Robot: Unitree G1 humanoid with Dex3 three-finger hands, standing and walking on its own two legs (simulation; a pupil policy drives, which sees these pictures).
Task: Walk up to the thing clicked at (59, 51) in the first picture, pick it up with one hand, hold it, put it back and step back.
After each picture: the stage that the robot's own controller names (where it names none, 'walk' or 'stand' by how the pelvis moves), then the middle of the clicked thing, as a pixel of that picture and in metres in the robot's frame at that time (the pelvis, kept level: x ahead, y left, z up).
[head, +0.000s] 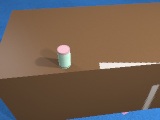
stand; (64, 57) +0.62 +0.11 -0.10
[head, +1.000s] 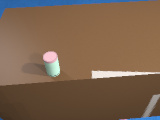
walk; (52, 64) +0.53 +0.18 -0.08
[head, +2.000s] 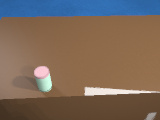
stand; (43, 79) +0.47 +0.20 -0.09
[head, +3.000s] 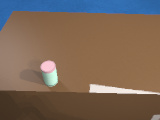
stand; (49, 73) +0.49 +0.17 -0.09
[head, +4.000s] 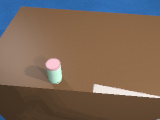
stand; (54, 71) +0.50 +0.15 -0.10
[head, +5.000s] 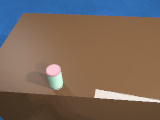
stand; (55, 77) +0.48 +0.16 -0.10
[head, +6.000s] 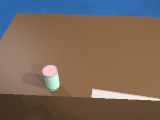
stand; (51, 78) +0.48 +0.16 -0.10
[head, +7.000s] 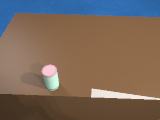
stand; (50, 77) +0.48 +0.16 -0.10
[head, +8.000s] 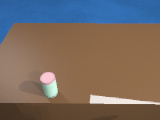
rise first; (49, 85) +0.46 +0.18 -0.10
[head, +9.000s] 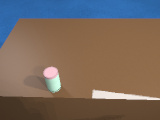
go down; (52, 79) +0.48 +0.18 -0.10
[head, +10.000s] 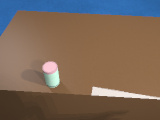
go down; (51, 74) +0.48 +0.17 -0.08
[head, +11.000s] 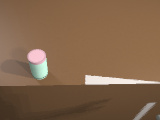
go down; (38, 65) +0.47 +0.16 -0.03
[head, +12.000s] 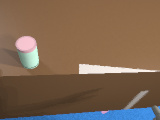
close in; (28, 53) +0.49 +0.17 -0.02
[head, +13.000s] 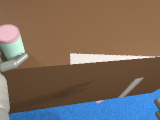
close; (11, 44) +0.49 +0.18 +0.02
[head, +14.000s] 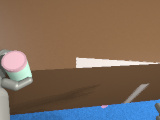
lift; (18, 69) +0.40 +0.18 +0.01
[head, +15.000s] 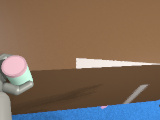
lift; (18, 74) +0.39 +0.18 +0.01
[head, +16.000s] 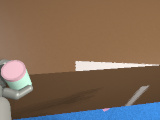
lift; (18, 79) +0.38 +0.18 +0.01
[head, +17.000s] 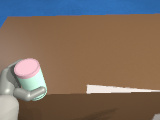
lift; (32, 80) +0.32 +0.16 +0.12
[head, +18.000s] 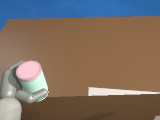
hold; (33, 82) +0.32 +0.16 +0.12
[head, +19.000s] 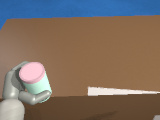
hold; (36, 83) +0.31 +0.15 +0.12
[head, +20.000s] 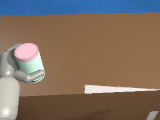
crouch; (31, 63) +0.38 +0.17 +0.13
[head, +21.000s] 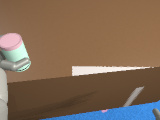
lower; (15, 53) +0.46 +0.18 +0.05
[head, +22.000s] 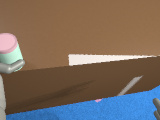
lower; (9, 53) +0.46 +0.18 +0.02
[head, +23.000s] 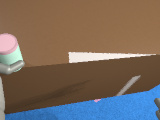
lower; (9, 54) +0.46 +0.18 +0.02
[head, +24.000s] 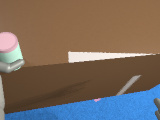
lower; (9, 52) +0.46 +0.18 +0.02
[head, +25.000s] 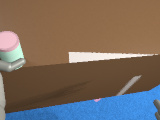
rest; (10, 51) +0.46 +0.18 +0.02
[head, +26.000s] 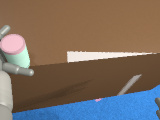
withdraw; (16, 54) +0.46 +0.16 +0.02
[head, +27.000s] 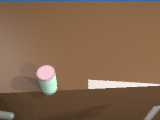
sink last; (47, 80) +0.42 +0.14 -0.04
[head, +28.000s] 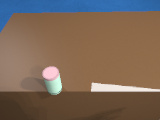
stand; (52, 81) +0.44 +0.16 -0.04
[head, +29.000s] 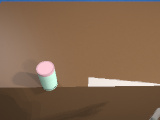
stand; (47, 76) +0.43 +0.15 -0.02
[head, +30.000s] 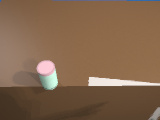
stand; (48, 75) +0.43 +0.15 -0.03
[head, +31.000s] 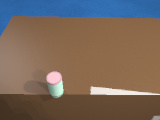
stand; (55, 84) +0.45 +0.14 -0.10
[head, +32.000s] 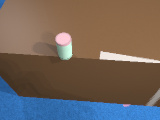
walk; (64, 46) +0.55 +0.10 -0.07
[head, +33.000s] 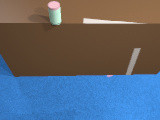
walk; (54, 13) +0.83 +0.17 -0.08
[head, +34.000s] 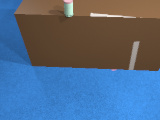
stand; (68, 7) +1.11 +0.14 -0.08
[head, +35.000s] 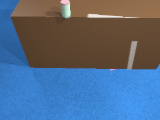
stand; (65, 9) +1.09 +0.14 -0.10
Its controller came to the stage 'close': yes
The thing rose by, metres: 0.23
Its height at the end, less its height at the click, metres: +0.00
